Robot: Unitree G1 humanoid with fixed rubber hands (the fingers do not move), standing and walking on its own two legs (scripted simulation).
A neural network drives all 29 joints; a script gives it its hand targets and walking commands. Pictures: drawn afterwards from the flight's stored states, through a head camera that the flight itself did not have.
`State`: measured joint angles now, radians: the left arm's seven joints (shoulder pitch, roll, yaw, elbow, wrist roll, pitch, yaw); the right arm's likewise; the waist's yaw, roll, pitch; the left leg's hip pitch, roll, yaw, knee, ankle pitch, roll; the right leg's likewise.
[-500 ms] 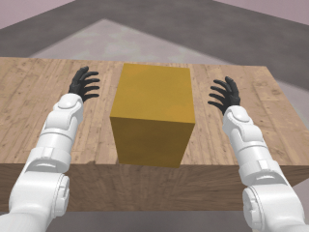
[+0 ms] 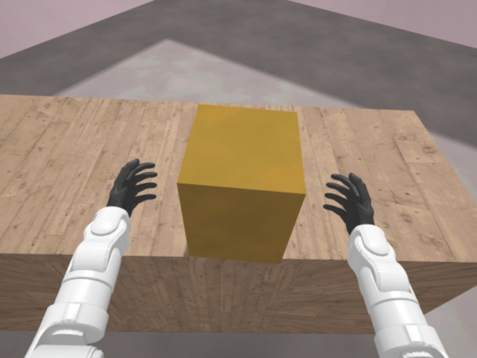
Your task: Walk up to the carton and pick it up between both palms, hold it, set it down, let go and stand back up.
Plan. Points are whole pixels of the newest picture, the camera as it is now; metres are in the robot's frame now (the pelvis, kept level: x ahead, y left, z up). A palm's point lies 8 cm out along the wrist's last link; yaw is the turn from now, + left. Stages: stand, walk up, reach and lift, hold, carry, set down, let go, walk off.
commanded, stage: set down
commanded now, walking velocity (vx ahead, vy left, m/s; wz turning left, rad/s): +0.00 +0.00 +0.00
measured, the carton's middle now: (240, 187) +0.43 +0.00 +0.01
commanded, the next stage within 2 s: none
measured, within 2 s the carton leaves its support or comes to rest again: neither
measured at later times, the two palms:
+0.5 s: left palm (117, 251) +0.28 +0.21 +0.01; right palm (358, 265) +0.26 -0.20 +0.02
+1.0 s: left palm (114, 303) +0.21 +0.21 -0.04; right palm (359, 306) +0.21 -0.21 -0.03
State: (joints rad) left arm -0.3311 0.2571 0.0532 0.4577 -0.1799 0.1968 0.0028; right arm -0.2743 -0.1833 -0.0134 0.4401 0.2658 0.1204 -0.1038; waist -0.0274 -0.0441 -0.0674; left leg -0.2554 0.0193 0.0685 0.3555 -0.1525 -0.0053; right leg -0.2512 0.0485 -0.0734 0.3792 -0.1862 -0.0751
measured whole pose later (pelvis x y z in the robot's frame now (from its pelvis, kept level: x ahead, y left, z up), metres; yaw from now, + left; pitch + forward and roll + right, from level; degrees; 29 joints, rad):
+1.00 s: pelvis +0.02 +0.01 +0.00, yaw +0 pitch -2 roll +1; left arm 0.17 0.23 -0.10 0.50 -0.16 -0.20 0.06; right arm 0.16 -0.14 -0.01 0.55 0.17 -0.23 0.00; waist -0.01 -0.05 0.00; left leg -0.15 0.01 0.07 0.39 -0.21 0.00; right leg -0.14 0.04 -0.07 0.41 -0.24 -0.07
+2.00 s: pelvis +0.02 +0.02 +0.00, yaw -1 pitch -3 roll +0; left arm 0.24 0.22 -0.02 0.51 -0.03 0.06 0.02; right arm 0.22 -0.14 -0.02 0.70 0.03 -0.19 0.02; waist 0.03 -0.03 0.04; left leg -0.10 0.01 0.09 0.38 -0.22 0.02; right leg -0.08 0.04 -0.05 0.35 -0.22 -0.05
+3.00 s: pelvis +0.01 +0.02 +0.00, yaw +0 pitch -4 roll +0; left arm 0.37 0.23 0.01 0.81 0.01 -0.03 0.00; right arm 0.33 -0.21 -0.01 0.85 -0.01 -0.03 -0.01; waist 0.01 0.02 -0.01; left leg -0.15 0.02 0.06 0.47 -0.24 0.01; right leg -0.12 0.05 -0.07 0.43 -0.24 -0.06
